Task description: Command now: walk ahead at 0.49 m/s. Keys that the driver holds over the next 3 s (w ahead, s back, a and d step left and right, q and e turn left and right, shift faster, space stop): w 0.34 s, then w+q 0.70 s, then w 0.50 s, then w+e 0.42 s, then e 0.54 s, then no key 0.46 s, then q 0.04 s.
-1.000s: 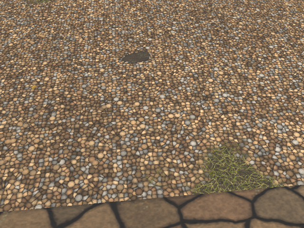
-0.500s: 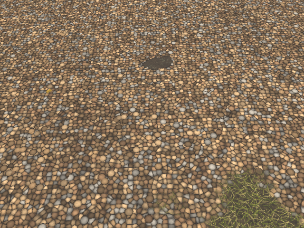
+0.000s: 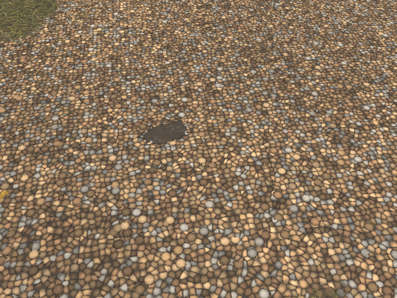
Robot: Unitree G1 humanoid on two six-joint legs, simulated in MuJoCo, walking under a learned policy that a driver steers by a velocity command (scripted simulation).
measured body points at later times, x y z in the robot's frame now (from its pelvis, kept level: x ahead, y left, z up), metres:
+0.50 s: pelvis +0.31 -0.09 -0.04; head +0.33 -0.10 +0.41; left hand +0.32 +0.17 -0.17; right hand +0.43 -0.35 -0.17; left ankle +0.39 +0.09 -0.70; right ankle +0.28 -0.16 -0.78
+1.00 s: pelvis +0.59 -0.02 -0.04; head +0.62 -0.01 +0.41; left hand +0.67 +0.28 -0.14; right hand +0.74 -0.26 -0.16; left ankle +0.59 +0.04 -0.78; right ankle +0.70 -0.18 -0.71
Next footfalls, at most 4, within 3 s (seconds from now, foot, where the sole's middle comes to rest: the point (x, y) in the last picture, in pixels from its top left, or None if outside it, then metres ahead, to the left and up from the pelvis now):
0.24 right None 0.32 -0.16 -0.82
0.78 left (180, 271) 0.63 0.05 -0.82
1.24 right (205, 197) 0.94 -0.06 -0.82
1.74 left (125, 175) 1.07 0.27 -0.82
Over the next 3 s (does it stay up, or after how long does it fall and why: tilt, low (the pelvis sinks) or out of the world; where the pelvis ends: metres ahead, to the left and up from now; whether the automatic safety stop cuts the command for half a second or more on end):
stays up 1.26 0.19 -0.05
